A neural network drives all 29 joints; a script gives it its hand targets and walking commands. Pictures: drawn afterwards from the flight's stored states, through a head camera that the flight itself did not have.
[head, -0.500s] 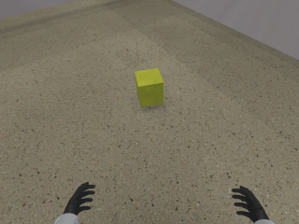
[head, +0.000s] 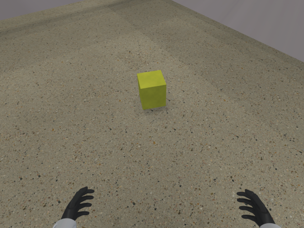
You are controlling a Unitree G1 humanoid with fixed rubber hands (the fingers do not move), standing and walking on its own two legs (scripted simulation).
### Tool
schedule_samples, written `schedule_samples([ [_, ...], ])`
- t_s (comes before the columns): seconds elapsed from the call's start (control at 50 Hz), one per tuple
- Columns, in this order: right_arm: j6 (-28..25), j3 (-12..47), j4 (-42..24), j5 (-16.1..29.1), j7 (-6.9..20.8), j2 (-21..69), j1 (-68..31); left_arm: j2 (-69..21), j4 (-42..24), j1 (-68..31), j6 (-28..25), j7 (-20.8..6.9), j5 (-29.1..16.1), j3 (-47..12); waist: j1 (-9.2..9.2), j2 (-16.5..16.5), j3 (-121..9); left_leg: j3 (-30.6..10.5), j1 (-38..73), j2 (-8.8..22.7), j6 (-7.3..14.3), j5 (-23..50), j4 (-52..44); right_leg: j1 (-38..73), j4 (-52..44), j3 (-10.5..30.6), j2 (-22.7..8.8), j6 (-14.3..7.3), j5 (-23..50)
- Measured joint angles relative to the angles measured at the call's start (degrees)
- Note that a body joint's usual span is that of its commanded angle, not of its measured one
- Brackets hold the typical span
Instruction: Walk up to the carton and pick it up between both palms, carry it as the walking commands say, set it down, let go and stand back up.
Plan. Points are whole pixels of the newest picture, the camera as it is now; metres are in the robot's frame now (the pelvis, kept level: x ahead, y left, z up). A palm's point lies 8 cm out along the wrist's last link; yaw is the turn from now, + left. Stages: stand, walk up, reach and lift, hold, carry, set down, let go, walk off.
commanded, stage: stand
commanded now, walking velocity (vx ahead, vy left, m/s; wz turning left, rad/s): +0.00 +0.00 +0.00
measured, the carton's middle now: (151, 90) +1.26 +0.09 -0.63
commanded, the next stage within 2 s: walk up in 0.04 s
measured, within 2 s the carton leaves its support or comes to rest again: neither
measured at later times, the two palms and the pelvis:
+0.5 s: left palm out of the picture +0.12 +0.27 -0.07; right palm out of the picture +0.14 -0.30 -0.08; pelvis +0.02 -0.02 +0.00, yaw -1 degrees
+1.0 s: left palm (54, 195) +0.21 +0.32 -0.08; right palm (270, 201) +0.20 -0.28 -0.07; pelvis +0.10 +0.02 -0.01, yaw -3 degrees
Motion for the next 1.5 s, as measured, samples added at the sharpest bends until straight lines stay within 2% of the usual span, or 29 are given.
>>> schedule_samples([
  [0.28,0.0,0.0,0.0,0.0,0.0,-0.1,0.1,0.6,0.0,0.4,-0.1,0.1,0.0,0.0,0.00,0.0,0.4,0.0,0.2,0.0,0.1,0.6,0.0,0.2,0.0,0.0,0.0,-0.1,0.6],
  [0.36,-0.9,-0.4,0.0,0.0,1.1,-1.3,2.1,2.1,0.0,3.9,-1.3,-1.8,0.0,0.4,0.00,0.0,-1.9,0.0,0.3,-0.1,1.6,-4.1,0.3,-0.1,1.8,0.0,0.1,-1.3,-8.2],
  [0.4,-1.6,-0.8,0.0,0.0,1.5,-2.4,3.0,3.3,0.0,5.3,-1.8,-2.3,0.0,1.2,0.00,0.0,-1.6,0.0,0.2,-0.1,2.8,-5.7,0.3,-0.6,2.0,0.0,0.2,-1.3,-9.0],
  [0.44,-2.0,-1.4,0.0,0.0,1.6,-3.7,4.0,4.2,0.0,6.5,-2.7,-2.4,0.0,1.8,0.00,0.0,-0.8,0.0,0.2,0.1,3.9,-3.6,0.2,-0.8,2.0,0.0,0.3,-1.3,-6.1],
  [0.48,-2.0,-2.1,0.0,0.0,1.6,-4.8,5.3,4.6,0.0,8.0,-3.6,-2.3,0.0,2.0,0.02,0.2,-0.6,0.0,0.4,0.5,3.7,-1.0,1.5,-0.2,1.6,-0.1,0.7,-1.3,-0.6],
  [0.58,-1.7,-2.2,0.0,0.0,1.7,-5.7,5.5,4.7,0.0,12.5,-4.5,-1.6,0.0,2.0,1.00,0.1,-0.2,0.0,-7.4,0.6,3.7,-2.6,15.4,3.7,-0.3,-0.1,0.3,-1.6,-2.8],
  [0.66,-1.7,-2.2,0.0,0.0,2.3,-5.9,3.8,5.2,0.0,15.2,-4.5,-1.1,0.0,2.0,2.46,0.4,2.7,-0.1,-12.4,0.6,3.7,-2.4,13.6,8.0,-3.2,-0.1,-0.3,-1.1,-2.6],
  [0.74,-1.6,-2.3,0.0,0.0,3.0,-5.9,2.4,6.4,0.0,17.6,-4.5,-1.4,0.0,2.0,3.17,0.4,3.5,-0.1,-12.3,0.6,3.7,5.1,5.9,11.8,-5.4,-0.2,-0.2,-0.3,-3.1],
  [0.78,-1.8,-2.3,0.0,0.0,3.0,-6.3,2.4,6.7,0.0,18.0,-4.4,-1.5,0.0,2.0,3.04,0.6,3.4,-0.2,-9.1,0.7,4.0,5.3,2.5,10.9,-0.8,-0.3,-0.3,-0.6,-5.2],
  [0.8,-2.0,-2.5,0.0,0.0,3.0,-6.8,2.4,6.8,0.1,18.2,-4.3,-1.5,0.0,2.0,2.63,0.9,3.1,-0.7,-7.1,0.8,4.1,5.1,0.2,8.0,5.8,-0.3,-0.3,-1.2,-6.4],
  [0.84,-2.0,-2.6,0.0,0.0,2.9,-6.8,2.8,6.9,0.0,16.3,-3.1,-1.5,0.0,2.0,1.63,0.2,3.5,0.2,-7.3,0.5,3.0,9.5,2.0,2.1,17.9,0.2,-0.4,-2.0,-6.6],
  [0.88,-2.0,-2.6,0.0,0.0,2.9,-6.8,3.5,6.9,-0.1,13.2,-2.7,-1.8,0.0,2.0,1.09,-0.4,3.5,1.1,-6.9,0.5,2.8,8.2,2.2,-3.9,23.3,0.3,-0.4,-2.4,-6.7],
  [0.94,-2.0,-2.6,0.0,0.0,2.9,-6.8,3.6,7.6,-0.1,9.6,-2.7,-2.7,0.0,2.0,-0.78,-0.5,3.9,1.1,-6.3,0.5,3.4,7.1,1.7,-8.7,19.5,0.4,-0.5,-2.4,-7.4],
  [1.0,-1.1,-2.7,0.0,0.0,2.9,-6.8,4.1,8.6,-0.1,9.6,-2.9,-3.0,0.0,2.5,-1.13,-0.6,2.7,1.1,-5.9,0.4,2.7,6.5,2.4,-6.3,7.3,0.5,-0.3,-2.7,-8.8],
  [1.04,-0.4,-2.8,0.1,0.0,2.9,-6.8,4.1,9.2,0.0,11.4,-3.0,-2.5,0.0,3.1,-0.37,-0.5,1.6,1.0,-8.5,0.4,2.3,0.7,8.4,-6.3,6.2,0.1,-0.3,-2.8,-8.1],
  [1.1,-0.3,-2.8,0.0,0.0,3.0,-7.3,4.1,9.2,-0.1,12.4,-3.0,-1.4,0.0,3.1,1.66,-0.3,2.1,0.6,-13.8,0.5,2.3,0.2,18.2,-5.0,3.7,0.0,-0.9,-3.0,-8.2],
  [1.18,-0.6,-2.9,0.0,0.0,3.5,-8.3,4.2,9.3,0.0,13.4,-3.0,-1.6,0.0,3.0,1.85,-0.2,2.4,0.5,-14.6,0.5,2.3,-1.0,17.2,-2.3,-0.7,-0.1,-2.9,-4.6,-5.5],
  [1.24,-0.9,-3.2,0.0,0.0,3.7,-8.8,4.5,9.5,0.0,13.6,-2.6,-1.9,0.0,3.0,1.47,0.1,1.9,0.5,-8.5,0.5,2.3,-1.8,9.5,-2.0,2.4,-0.2,-4.3,-4.7,-6.9],
  [1.26,-1.4,-3.3,0.0,0.0,3.7,-9.5,5.1,9.5,0.0,14.0,-2.4,-1.9,0.0,3.0,1.14,0.7,0.8,-0.4,-5.7,0.6,2.6,-5.7,6.4,-3.9,6.9,-0.2,-4.3,-4.7,-9.4],
  [1.28,-1.7,-3.4,0.0,0.0,3.5,-9.6,5.6,9.6,0.1,13.6,-1.7,-1.7,0.0,3.1,0.58,0.8,0.5,-0.8,-5.7,0.3,2.5,-5.4,6.0,-6.6,13.2,0.1,-4.3,-4.8,-10.1],
  [1.34,-1.8,-3.4,0.3,0.0,2.8,-9.1,6.8,9.7,0.0,11.0,-0.4,-2.0,0.0,3.1,0.18,-1.4,1.4,1.4,-4.7,-0.5,2.4,-0.7,7.3,-13.3,25.3,1.1,-3.9,-4.5,-4.2],
  [1.42,-2.4,-3.4,0.3,0.0,2.4,-9.2,8.7,9.8,-0.1,7.5,-0.5,-3.1,0.0,3.1,-1.90,-2.1,1.6,1.4,-1.6,-0.5,2.7,-0.5,4.1,-17.4,24.5,1.2,-3.7,-3.5,-0.7],
  [1.5,-2.4,-3.4,0.3,0.0,2.4,-9.2,9.4,9.9,-0.1,5.6,-0.8,-4.1,0.0,3.1,-2.34,-2.1,1.5,1.2,-0.5,-0.2,3.2,-0.5,3.2,-15.5,16.1,1.2,-3.7,-3.4,-0.5],
])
